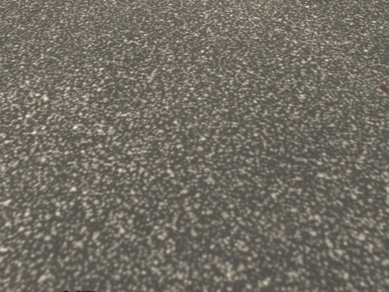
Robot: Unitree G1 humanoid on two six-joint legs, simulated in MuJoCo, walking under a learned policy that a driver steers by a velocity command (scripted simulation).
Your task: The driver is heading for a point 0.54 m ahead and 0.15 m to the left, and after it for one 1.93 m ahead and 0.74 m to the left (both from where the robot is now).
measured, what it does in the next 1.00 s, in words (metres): walks ahead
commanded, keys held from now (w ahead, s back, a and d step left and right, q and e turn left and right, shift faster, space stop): no key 0.42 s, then w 0.22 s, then w+q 0.36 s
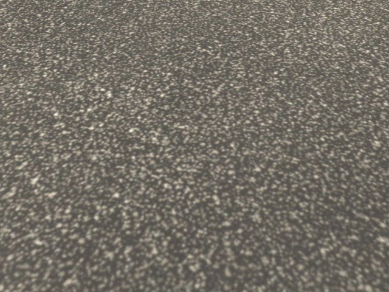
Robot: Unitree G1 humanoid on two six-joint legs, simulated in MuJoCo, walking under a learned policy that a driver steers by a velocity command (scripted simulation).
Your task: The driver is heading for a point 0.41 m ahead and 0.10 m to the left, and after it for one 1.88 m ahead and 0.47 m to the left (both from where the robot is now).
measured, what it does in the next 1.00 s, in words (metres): walks ahead, turning left: left foot, then right foot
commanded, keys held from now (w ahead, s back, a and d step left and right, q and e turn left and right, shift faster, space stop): w+q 0.30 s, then q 0.32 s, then no key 0.38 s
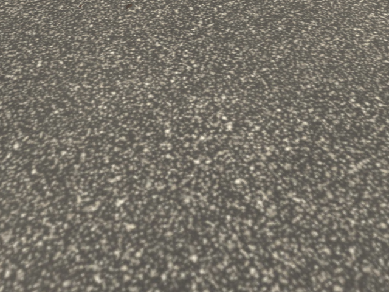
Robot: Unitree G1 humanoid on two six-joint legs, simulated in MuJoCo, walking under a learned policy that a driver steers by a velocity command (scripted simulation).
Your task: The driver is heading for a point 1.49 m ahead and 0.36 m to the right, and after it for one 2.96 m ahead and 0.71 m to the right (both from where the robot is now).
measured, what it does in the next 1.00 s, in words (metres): steps on the spot: left foot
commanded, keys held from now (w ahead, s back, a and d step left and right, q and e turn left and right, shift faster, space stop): no key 1.00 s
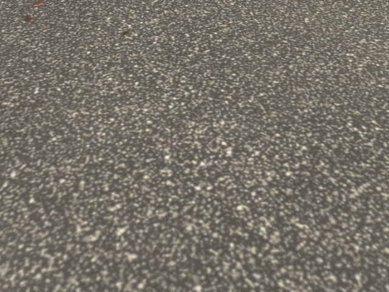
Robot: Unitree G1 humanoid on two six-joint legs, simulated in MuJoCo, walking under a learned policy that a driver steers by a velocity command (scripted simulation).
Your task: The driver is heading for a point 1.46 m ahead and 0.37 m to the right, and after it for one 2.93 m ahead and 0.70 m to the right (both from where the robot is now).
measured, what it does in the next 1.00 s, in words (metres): shifts its weight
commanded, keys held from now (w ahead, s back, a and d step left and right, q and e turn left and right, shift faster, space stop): no key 0.76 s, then w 0.24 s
